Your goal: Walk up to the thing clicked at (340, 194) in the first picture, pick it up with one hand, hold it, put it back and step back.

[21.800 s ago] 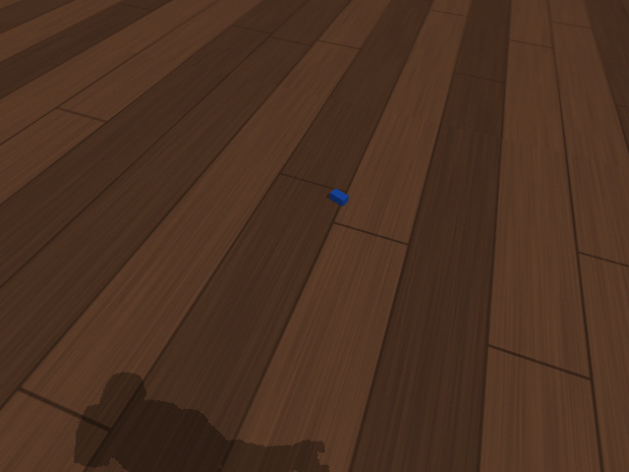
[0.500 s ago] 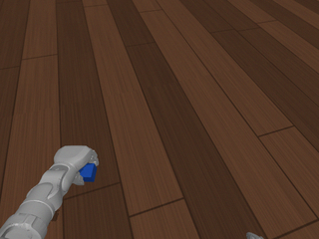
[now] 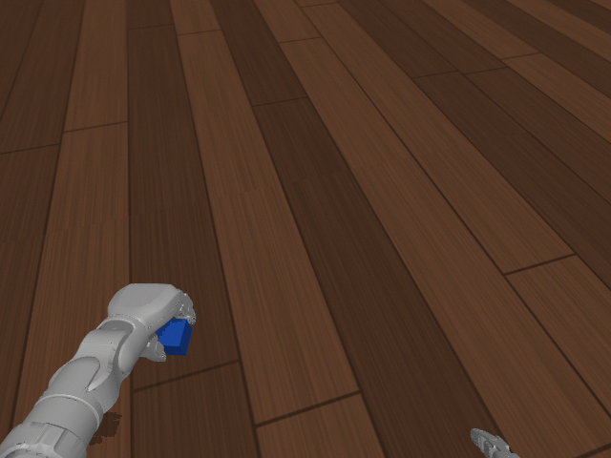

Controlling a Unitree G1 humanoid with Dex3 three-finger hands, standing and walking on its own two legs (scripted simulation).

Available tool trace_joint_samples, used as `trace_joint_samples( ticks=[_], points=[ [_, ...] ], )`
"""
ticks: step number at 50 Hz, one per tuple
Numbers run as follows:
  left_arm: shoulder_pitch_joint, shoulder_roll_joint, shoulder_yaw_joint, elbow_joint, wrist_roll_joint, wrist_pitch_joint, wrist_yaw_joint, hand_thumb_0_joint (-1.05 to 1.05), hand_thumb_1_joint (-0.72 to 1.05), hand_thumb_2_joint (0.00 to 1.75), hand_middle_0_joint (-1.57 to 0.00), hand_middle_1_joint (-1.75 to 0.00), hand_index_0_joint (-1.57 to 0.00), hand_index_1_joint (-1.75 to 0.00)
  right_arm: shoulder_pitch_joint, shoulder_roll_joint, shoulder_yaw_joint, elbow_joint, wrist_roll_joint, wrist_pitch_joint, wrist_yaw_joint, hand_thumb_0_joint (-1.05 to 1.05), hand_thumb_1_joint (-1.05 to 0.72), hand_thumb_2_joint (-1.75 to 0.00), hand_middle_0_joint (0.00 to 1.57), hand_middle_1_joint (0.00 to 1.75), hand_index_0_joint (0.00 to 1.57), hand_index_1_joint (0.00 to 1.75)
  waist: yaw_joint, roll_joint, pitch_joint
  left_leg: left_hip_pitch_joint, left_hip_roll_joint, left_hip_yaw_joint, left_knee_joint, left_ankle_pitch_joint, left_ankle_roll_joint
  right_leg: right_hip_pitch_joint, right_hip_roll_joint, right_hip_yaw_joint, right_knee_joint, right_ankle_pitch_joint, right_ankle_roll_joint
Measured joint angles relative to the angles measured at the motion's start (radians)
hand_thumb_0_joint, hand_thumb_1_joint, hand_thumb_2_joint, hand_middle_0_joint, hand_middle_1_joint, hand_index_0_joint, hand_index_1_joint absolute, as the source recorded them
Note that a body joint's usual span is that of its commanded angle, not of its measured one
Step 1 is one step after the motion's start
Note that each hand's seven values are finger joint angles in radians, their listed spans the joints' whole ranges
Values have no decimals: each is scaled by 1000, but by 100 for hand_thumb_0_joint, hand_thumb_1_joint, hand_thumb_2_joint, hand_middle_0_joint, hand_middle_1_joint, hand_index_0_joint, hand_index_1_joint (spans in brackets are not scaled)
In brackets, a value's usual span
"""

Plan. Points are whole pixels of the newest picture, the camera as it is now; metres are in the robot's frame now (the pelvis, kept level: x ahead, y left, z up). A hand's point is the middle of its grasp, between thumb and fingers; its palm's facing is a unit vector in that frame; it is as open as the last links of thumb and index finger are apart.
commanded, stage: hold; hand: left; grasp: from above
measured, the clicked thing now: (161, 336) +0.31 +0.23 -0.08
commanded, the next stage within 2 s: crouch in 1.20 s
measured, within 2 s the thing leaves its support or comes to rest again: neither
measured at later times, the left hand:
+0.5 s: hand (150, 345) +0.28 +0.22 -0.03, palm faces -0.45 -0.02 -0.89, open 7.1 cm
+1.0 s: hand (149, 346) +0.27 +0.22 -0.02, palm faces -0.46 -0.02 -0.89, open 7.1 cm
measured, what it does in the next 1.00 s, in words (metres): stands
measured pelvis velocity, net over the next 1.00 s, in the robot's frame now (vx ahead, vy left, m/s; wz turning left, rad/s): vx -0.01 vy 0.00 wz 0.00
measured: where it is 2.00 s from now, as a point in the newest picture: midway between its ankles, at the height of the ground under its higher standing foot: outside the picture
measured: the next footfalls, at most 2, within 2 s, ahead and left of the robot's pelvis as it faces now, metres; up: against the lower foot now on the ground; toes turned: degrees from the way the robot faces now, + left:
none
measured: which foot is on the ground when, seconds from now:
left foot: down 0.00-1.00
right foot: down 0.00-1.00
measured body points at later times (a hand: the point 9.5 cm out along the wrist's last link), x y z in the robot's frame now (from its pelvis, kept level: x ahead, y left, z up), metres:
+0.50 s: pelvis -0.01 +0.00 +0.01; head +0.00 -0.02 +0.46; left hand +0.30 +0.22 +0.02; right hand +0.13 -0.26 -0.11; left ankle +0.01 +0.13 -0.72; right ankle +0.01 -0.13 -0.72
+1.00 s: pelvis -0.01 +0.00 +0.01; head +0.00 -0.03 +0.46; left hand +0.29 +0.22 +0.03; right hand +0.14 -0.25 -0.10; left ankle +0.01 +0.13 -0.72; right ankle +0.01 -0.13 -0.72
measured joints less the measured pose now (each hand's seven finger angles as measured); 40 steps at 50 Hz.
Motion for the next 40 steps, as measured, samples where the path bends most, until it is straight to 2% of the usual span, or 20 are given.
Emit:
trace_joint_samples(
  ticks=[32, 40],
  points=[
    [33, 8, -7, -68, -23, 3, -50, 0, 45, 8, -98, -12, -100, -10, -30, 2, 18, -5, 11, 11, -17, 1, -91, -90, 20, 30, 20, 30, 16, 7, 37, 106, -4, 7, -106, 67, -1, 96, 0, 5, -90, 60, -3],
    [41, 1, -10, -77, -24, -3, -49, 0, 46, 7, -97, -13, -100, -11, -38, 5, 24, -8, 11, 9, -18, 1, -91, -90, 20, 30, 20, 30, 18, 9, 43, 119, -6, 7, -123, 76, -1, 108, -1, 5, -103, 67, -3]
  ],
)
